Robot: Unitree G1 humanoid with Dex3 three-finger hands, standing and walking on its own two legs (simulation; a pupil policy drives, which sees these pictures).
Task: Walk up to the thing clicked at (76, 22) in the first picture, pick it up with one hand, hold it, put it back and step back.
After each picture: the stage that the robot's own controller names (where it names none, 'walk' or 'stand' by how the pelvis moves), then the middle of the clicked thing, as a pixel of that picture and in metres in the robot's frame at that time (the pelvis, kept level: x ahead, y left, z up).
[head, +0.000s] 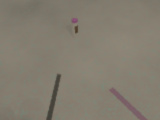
stand; (75, 28) +1.50 +0.09 -0.65
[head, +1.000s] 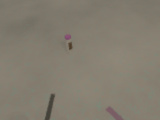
walk; (69, 44) +1.37 +0.26 -0.65
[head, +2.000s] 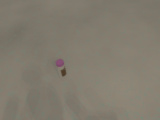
walk; (61, 70) +0.87 +0.28 -0.65
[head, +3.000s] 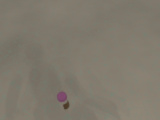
walk; (64, 103) +0.53 +0.21 -0.64
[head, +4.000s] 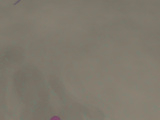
stand; out of the picture +0.40 +0.18 -0.64
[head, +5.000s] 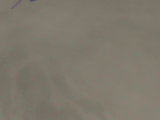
stand; out of the picture +0.35 +0.20 -0.66
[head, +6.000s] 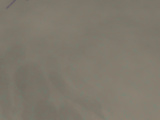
stand; out of the picture +0.34 +0.21 -0.66
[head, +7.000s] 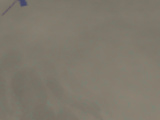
stand; out of the picture +0.33 +0.22 -0.66
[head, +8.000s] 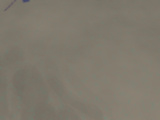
stand; out of the picture +0.35 +0.22 -0.66
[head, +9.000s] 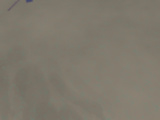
stand; out of the picture +0.35 +0.20 -0.66
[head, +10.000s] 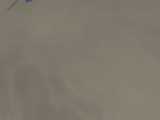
stand; out of the picture +0.35 +0.20 -0.66
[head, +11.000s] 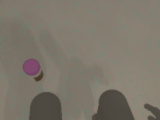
go down; (35, 73) +0.42 +0.20 -0.36
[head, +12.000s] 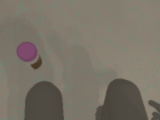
go down; (32, 59) +0.43 +0.22 -0.27
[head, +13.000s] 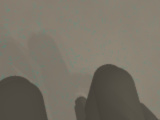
close in; out of the picture +0.42 +0.25 -0.17
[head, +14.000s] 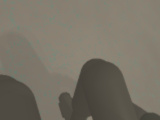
close; out of the picture +0.42 +0.27 -0.16
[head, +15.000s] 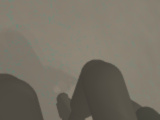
lift; out of the picture +0.41 +0.27 -0.16
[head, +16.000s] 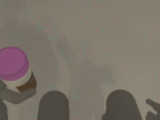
lift; (21, 80) +0.32 +0.20 -0.01
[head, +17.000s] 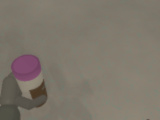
hold; (34, 90) +0.31 +0.17 +0.02
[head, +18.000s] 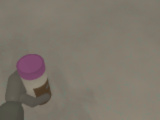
hold; (38, 88) +0.32 +0.16 +0.03
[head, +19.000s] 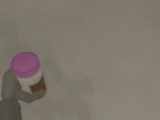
crouch; (34, 84) +0.34 +0.17 -0.01
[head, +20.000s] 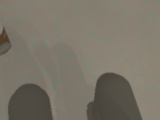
lower; out of the picture +0.47 +0.23 -0.05
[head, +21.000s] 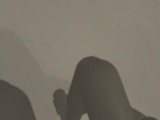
lower; out of the picture +0.44 +0.29 -0.16
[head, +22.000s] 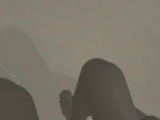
lower; out of the picture +0.43 +0.29 -0.16
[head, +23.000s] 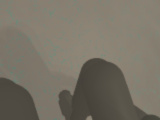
lower; out of the picture +0.42 +0.29 -0.16
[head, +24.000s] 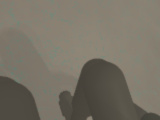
lower; out of the picture +0.42 +0.29 -0.16
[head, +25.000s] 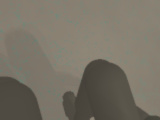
open; out of the picture +0.42 +0.26 -0.16
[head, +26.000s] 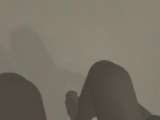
stand; out of the picture +0.41 +0.26 -0.16
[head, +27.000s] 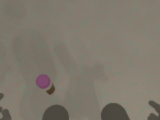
walk; (47, 87) +0.41 +0.21 -0.44
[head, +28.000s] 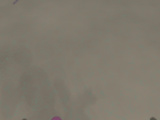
stand; out of the picture +0.39 +0.18 -0.59
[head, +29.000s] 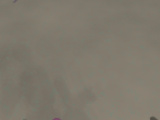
stand; out of the picture +0.37 +0.18 -0.60
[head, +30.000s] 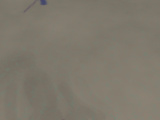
stand; out of the picture +0.40 +0.17 -0.65
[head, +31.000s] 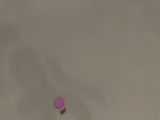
walk; (60, 107) +0.42 +0.15 -0.62
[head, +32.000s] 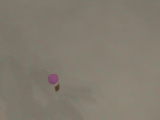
walk; (54, 85) +0.57 +0.20 -0.63
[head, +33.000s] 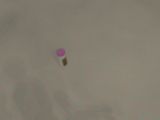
walk; (62, 60) +0.88 +0.24 -0.63
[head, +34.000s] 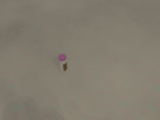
stand; (63, 65) +0.98 +0.20 -0.65
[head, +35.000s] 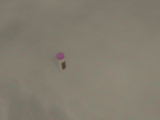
stand; (61, 64) +0.98 +0.21 -0.66
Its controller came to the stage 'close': yes
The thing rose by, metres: 0.68
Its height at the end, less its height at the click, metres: +0.00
